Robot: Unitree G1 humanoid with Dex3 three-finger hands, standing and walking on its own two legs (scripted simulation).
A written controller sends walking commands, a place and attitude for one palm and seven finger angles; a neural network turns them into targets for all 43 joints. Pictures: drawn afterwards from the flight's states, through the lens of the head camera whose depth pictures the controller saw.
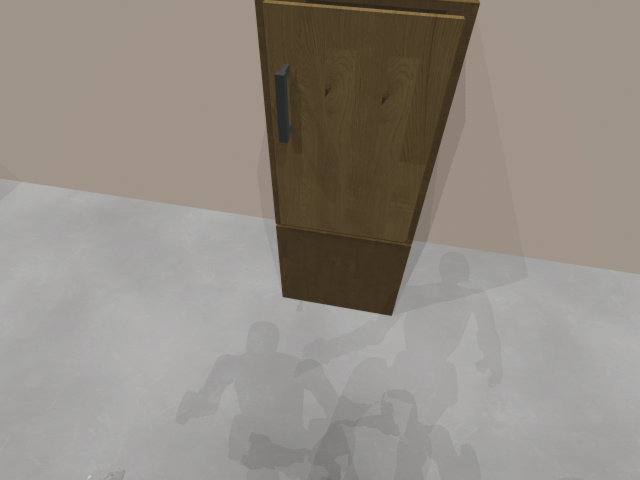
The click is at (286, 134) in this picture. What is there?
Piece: cupboard door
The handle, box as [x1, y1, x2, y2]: [275, 64, 291, 142]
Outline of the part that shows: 284,64 281,70 276,71 275,73 275,89 279,141 287,142 289,138 288,133 291,128 291,124 288,123 286,72 288,70 288,64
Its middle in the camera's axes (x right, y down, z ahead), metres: -0.08 -0.29 +0.85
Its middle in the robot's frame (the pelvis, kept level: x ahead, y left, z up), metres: +0.83 +0.13 +0.06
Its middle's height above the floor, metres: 0.83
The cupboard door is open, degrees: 0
